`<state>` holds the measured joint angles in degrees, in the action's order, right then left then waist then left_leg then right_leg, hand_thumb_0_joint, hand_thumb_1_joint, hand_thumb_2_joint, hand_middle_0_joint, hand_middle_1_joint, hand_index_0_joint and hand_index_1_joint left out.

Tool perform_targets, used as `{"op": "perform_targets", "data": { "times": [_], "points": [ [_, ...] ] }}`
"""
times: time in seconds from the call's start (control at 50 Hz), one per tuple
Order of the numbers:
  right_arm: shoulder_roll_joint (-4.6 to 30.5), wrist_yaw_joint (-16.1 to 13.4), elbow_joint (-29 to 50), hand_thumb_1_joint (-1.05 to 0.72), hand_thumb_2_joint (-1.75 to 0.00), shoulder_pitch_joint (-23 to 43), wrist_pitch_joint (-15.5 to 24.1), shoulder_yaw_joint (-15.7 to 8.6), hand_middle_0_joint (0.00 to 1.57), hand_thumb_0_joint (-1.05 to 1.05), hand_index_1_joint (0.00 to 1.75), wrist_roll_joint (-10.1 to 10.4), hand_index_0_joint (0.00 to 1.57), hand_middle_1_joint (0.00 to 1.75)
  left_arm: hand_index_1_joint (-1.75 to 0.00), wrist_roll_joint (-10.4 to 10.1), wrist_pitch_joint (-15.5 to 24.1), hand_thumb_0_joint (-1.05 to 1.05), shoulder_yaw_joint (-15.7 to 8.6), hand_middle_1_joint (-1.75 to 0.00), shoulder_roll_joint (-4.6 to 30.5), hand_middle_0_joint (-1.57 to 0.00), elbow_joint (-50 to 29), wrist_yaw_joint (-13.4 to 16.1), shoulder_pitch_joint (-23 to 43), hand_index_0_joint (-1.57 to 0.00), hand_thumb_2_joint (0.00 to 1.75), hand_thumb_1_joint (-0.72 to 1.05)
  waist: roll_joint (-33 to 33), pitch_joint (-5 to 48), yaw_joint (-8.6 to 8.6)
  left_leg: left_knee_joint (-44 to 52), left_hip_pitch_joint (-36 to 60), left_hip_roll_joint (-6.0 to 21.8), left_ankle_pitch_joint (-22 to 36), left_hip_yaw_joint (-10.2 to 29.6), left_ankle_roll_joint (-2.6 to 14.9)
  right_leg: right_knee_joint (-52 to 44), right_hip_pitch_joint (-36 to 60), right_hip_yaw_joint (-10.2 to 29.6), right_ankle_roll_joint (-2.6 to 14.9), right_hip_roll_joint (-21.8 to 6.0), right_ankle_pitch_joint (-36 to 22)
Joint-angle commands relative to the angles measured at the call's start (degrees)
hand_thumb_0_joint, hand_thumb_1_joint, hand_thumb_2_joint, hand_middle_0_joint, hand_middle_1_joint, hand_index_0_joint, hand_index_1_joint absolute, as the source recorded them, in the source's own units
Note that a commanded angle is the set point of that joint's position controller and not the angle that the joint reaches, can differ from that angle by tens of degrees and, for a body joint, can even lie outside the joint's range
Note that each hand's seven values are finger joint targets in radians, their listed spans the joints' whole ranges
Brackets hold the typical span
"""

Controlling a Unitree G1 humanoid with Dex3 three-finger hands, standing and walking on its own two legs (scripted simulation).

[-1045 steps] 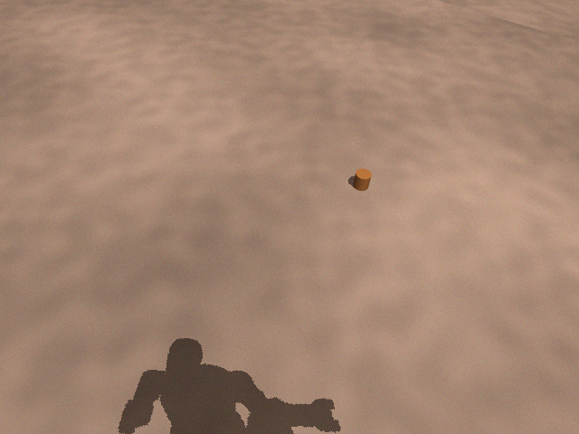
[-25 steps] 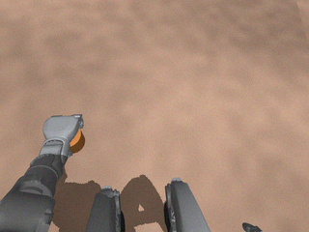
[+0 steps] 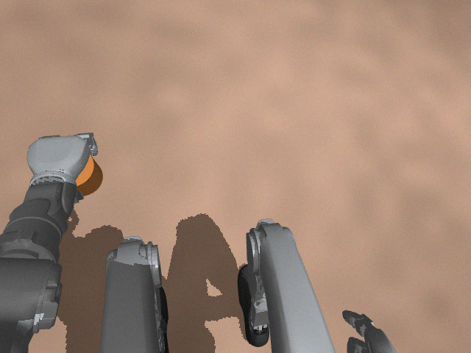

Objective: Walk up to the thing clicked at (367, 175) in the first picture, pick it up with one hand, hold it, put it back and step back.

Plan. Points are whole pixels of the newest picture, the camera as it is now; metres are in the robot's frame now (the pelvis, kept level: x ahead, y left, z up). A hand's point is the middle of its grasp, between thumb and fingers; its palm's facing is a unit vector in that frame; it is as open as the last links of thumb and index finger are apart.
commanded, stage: crouch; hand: left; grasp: from above
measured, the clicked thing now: (76, 172) +0.45 +0.24 -0.19
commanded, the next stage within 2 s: lower in 0.72 s
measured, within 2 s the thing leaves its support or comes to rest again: rests again in 1.92 s
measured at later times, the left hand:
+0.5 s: hand (84, 178) +0.45 +0.24 -0.24, palm faces -0.45 -0.02 -0.89, open 10.2 cm
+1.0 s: hand (90, 181) +0.46 +0.24 -0.28, palm faces -0.48 -0.03 -0.88, open 10.2 cm
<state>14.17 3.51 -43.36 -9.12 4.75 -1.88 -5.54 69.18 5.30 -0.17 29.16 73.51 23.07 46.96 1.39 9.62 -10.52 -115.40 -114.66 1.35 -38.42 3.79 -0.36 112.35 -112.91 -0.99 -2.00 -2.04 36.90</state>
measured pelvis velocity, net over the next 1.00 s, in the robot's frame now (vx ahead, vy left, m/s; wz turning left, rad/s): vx -0.01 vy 0.00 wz -0.04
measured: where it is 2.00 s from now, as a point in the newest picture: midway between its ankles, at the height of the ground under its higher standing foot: (206, 329)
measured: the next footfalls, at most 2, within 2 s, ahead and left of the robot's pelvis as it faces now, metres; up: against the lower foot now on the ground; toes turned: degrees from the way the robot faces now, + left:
none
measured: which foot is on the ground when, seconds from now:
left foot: down 0.00-1.00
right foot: down 0.00-1.00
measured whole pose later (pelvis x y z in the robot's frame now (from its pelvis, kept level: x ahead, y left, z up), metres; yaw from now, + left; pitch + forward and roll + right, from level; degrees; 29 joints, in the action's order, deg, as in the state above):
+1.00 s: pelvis -0.01 +0.00 -0.11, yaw -3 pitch +35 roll -6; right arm 15.9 7.9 -44.5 -9.4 5.4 1.7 -8.2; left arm 71.8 8.7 -2.7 36.6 87.6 24.6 57.1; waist 0.1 3.8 -14.1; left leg -135.3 -131.1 0.9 -39.2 6.3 -0.5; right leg 130.8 -128.7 -1.5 -2.6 -0.8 36.9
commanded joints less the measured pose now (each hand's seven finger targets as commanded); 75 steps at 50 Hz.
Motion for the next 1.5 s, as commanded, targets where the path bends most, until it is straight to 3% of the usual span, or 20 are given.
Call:
{"op": "perform_targets", "data": {
  "times": [0.0, 0.16, 0.18, 0.24, 0.48, 0.7, 0.72, 0.76, 0.82, 0.92, 0.96, 1.06, 1.18, 1.22, 1.26, 1.3, 1.32, 1.36, 1.38, 1.48],
  "points": [
    [12.71, 0.22, 0.53, -0.91, -0.90, -12.51, 0.21, -4.35, 0.20, 0.00, 0.30, -0.44, 0.20, 0.30, -0.94, 0.13, -0.08, 0.00, -2.50, -0.96, 12.89, -0.84, -5.05, 1.95, 17.33, -0.87, 1.00, 0.49, 9.98, 37.07, -1.09, 10.11, 27.68, -1.52, 13.61, -2.43, 1.15, -9.65, 17.26, -3.98, 3.96, 1.93, -13.88],
    [12.72, 1.75, 1.10, -0.91, -0.90, -11.92, -0.09, -4.02, 0.20, 0.00, 0.30, -0.91, 0.20, 0.30, -0.92, 0.16, 0.89, 0.00, -3.49, -0.95, 15.51, -0.84, -5.28, 1.48, 21.36, -0.87, 0.96, 0.50, 10.56, 35.63, -1.58, 6.58, 22.04, -1.44, 9.40, -2.77, 1.53, -5.94, 14.42, -4.61, 4.02, 2.56, -10.74],
    [13.15, 1.74, 1.47, -0.91, -0.90, -11.30, -0.10, -4.09, 0.20, 0.00, 0.30, -0.76, 0.20, 0.30, -0.90, 0.29, 0.78, 0.00, -2.12, -0.92, 13.57, -0.83, -2.83, 1.31, 20.96, -0.86, 0.94, 0.47, 10.58, 34.89, -1.98, 6.21, 21.55, -1.46, 8.59, -2.73, 1.49, -5.54, 13.16, -4.66, 4.07, 2.65, -9.98],
    [12.95, 1.91, 0.76, -0.91, -0.90, -11.91, -0.09, -3.95, 0.20, 0.00, 0.30, -0.99, 0.20, 0.30, -0.90, 0.28, 1.92, 0.00, -3.93, -0.93, 17.32, -0.82, -6.26, 1.85, 24.65, -0.85, 0.93, 0.46, 10.91, 37.23, -1.73, 4.15, 20.31, -1.52, 9.26, -3.22, 1.63, -4.02, 14.40, -4.69, 3.97, 2.96, -10.91],
    [13.77, 2.65, 0.20, -0.91, -0.90, -11.58, -0.01, -2.88, 0.20, 0.00, 0.30, -1.47, 0.20, 0.30, -0.91, 1.68, 2.00, 0.00, -3.23, -0.93, 16.91, -0.81, 2.73, 2.89, 24.52, -0.83, 0.95, 0.43, 10.76, 34.67, -2.37, -0.02, 15.66, -1.75, 6.99, -3.07, 1.71, 0.37, 8.71, -5.53, 4.20, 3.13, -8.47],
    [14.36, 3.10, -0.53, -0.91, -0.90, -12.63, 0.46, -1.93, 0.20, 0.00, 0.30, -2.04, 0.20, 0.30, -0.89, 1.55, 2.54, 0.00, -3.40, -0.90, 18.29, -0.84, 2.26, 3.16, 28.81, -0.86, 0.93, 0.48, 12.03, 33.86, -3.44, -2.94, 13.27, -1.98, 6.25, -3.32, 1.75, 3.06, 6.32, -5.77, 4.24, 2.98, -8.07],
    [14.67, 3.15, -1.02, -0.91, -0.90, -13.10, 0.47, -1.98, 0.20, 0.00, 0.30, -2.17, 0.20, 0.30, -0.90, 1.50, 3.08, 0.00, -4.78, -0.91, 20.88, -0.85, -0.13, 3.41, 30.99, -0.87, 0.94, 0.49, 12.40, 34.38, -3.46, -3.42, 12.77, -1.92, 6.37, -3.22, 1.82, 3.46, 6.60, -5.81, 4.16, 2.97, -8.27],
    [14.44, 3.22, -0.57, -0.91, -0.90, -12.31, 0.59, -1.76, 0.20, 0.00, 0.30, -2.07, 0.20, 0.30, -0.90, 1.67, 2.62, 0.00, -2.98, -0.91, 17.67, -0.86, 4.49, 3.10, 27.12, -0.87, 0.95, 0.49, 10.93, 32.31, -3.63, -3.49, 12.51, -1.85, 5.70, -3.09, 1.77, 3.61, 4.90, -6.08, 4.25, 3.07, -7.48],
    [14.69, 3.26, -1.05, -0.91, -0.90, -13.28, 0.54, -1.50, 0.20, 0.00, 0.30, -2.32, 0.20, 0.30, -0.89, 1.98, 3.27, 0.00, -4.13, -0.90, 19.57, -0.85, 2.84, 3.48, 28.69, -0.85, 0.96, 0.44, 11.39, 34.09, -3.54, -4.80, 11.77, -1.99, 7.65, -3.48, 1.98, 3.96, 6.81, -5.93, 3.94, 3.11, -9.63],
    [15.07, 3.67, -1.00, -0.91, -0.90, -12.70, 0.62, -0.76, 0.20, 0.00, 0.30, -2.56, 0.20, 0.30, -0.88, 2.19, 3.13, 0.00, -2.81, -0.89, 17.42, -0.85, 7.73, 3.79, 27.46, -0.85, 0.96, 0.44, 10.45, 31.35, -4.64, -6.00, 10.04, -2.04, 7.52, -2.92, 1.94, 5.51, 4.49, -6.67, 4.02, 3.29, -9.58],
    [15.47, 3.77, -1.17, -0.91, -0.90, -13.36, 0.84, -0.50, 0.20, 0.00, 0.30, -2.90, 0.20, 0.30, -0.89, 2.34, 4.09, 0.00, -4.62, -0.89, 20.95, -0.84, 4.25, 4.30, 30.49, -0.84, 0.95, 0.43, 12.00, 31.96, -4.79, -7.09, 10.42, -1.87, 8.92, -2.75, 1.83, 6.70, 4.56, -7.02, 3.94, 3.31, -11.04],
    [16.08, 4.37, -0.68, -0.91, -0.90, -12.83, 1.43, -0.05, 0.20, 0.00, 0.30, -4.00, 0.20, 0.30, -0.89, 3.94, 4.85, 0.00, -5.84, -0.90, 21.62, -0.83, 8.34, 5.89, 30.20, -0.85, 0.94, 0.45, 12.68, 29.06, -6.35, -8.33, 9.94, -1.92, 6.23, -2.45, 1.64, 7.98, 1.18, -7.82, 3.93, 3.18, -8.43],
    [16.56, 5.28, -0.96, -0.91, -0.90, -12.90, 1.94, 0.25, 0.20, 0.00, 0.30, -4.76, 0.20, 0.30, -0.91, 4.29, 4.92, 0.00, -6.82, -0.92, 23.05, -0.84, 6.80, 7.61, 28.55, -0.85, 0.95, 0.45, 16.51, 32.33, -5.31, -9.43, 11.60, -1.95, 8.57, -2.52, 1.49, 9.39, 2.33, -8.15, 3.77, 3.32, -10.56],
    [16.40, 5.65, -1.00, -0.91, -0.90, -12.44, 1.91, 0.68, 0.20, 0.00, 0.30, -5.12, 0.20, 0.30, -0.92, 4.59, 4.61, 0.00, -5.70, -0.93, 21.90, -0.84, 8.59, 8.08, 28.72, -0.85, 0.97, 0.46, 15.80, 31.09, -6.45, -9.91, 9.81, -1.89, 7.28, -2.38, 1.54, 9.47, 1.83, -8.41, 3.84, 3.66, -9.62],
    [16.81, 5.77, -0.85, -0.90, -0.90, -12.53, 2.03, 0.72, 0.20, 0.00, 0.30, -5.22, 0.20, 0.30, -0.88, 4.10, 4.58, 0.00, -7.56, -0.89, 24.16, -0.82, 8.05, 8.75, 28.29, -0.83, 0.98, 0.42, 14.80, 31.42, -5.66, -10.18, 8.32, -1.91, 7.37, -2.32, 1.68, 9.54, 2.78, -8.38, 3.77, 3.72, -9.85],
    [17.08, 5.91, -0.89, -0.90, -0.90, -12.52, 2.05, 0.84, 0.20, 0.00, 0.30, -5.44, 0.20, 0.30, -0.86, 4.58, 4.46, 0.00, -8.01, -0.87, 24.49, -0.81, 9.04, 9.07, 27.66, -0.81, 0.95, 0.41, 14.81, 30.61, -6.20, -10.80, 7.80, -1.82, 8.09, -2.33, 1.72, 9.95, 2.63, -8.52, 3.66, 3.79, -10.62],
    [16.52, 6.34, -1.31, -0.90, -0.90, -12.38, 2.33, 1.36, 0.20, 0.00, 0.30, -5.69, 0.20, 0.30, -0.87, 4.53, 4.41, 0.00, -5.74, -0.88, 21.93, -0.80, 11.28, 8.77, 28.57, -0.81, 0.93, 0.40, 14.60, 28.61, -7.47, -11.46, 6.50, -1.89, 6.95, -2.32, 1.76, 10.47, 1.76, -8.54, 3.71, 3.89, -9.92],
    [17.45, 6.57, -0.74, -0.90, -0.90, -12.59, 2.74, 1.58, 0.20, 0.00, 0.30, -5.98, 0.20, 0.30, -0.87, 4.27, 4.71, 0.00, -7.37, -0.88, 24.21, -0.78, 10.91, 9.08, 29.16, -0.80, 0.92, 0.39, 13.78, 28.72, -8.07, -12.48, 6.62, -1.84, 8.52, -2.08, 1.90, 10.57, 2.77, -8.92, 3.41, 3.98, -11.53],
    [17.50, 6.62, -0.69, -0.90, -0.90, -12.71, 2.76, 1.75, 0.20, 0.00, 0.30, -6.05, 0.20, 0.30, -0.86, 3.98, 4.80, 0.00, -8.00, -0.88, 25.03, -0.77, 10.90, 9.23, 27.73, -0.79, 0.91, 0.39, 13.42, 29.70, -6.93, -12.32, 6.25, -1.88, 8.74, -1.98, 2.01, 10.39, 3.80, -8.77, 3.30, 3.95, -11.62],
    [17.47, 7.64, -1.67, -0.90, -0.90, -13.10, 3.01, 2.41, 0.20, 0.00, 0.30, -7.26, 0.20, 0.30, -0.86, 4.94, 5.41, 0.00, -8.68, -0.88, 25.26, -0.79, 13.91, 10.07, 27.92, -0.81, 0.90, 0.42, 15.52, 28.08, -9.07, -13.31, 7.13, -1.67, 9.40, -1.29, 1.57, 12.28, 2.34, -9.89, 3.36, 4.25, -12.48]
  ]
}}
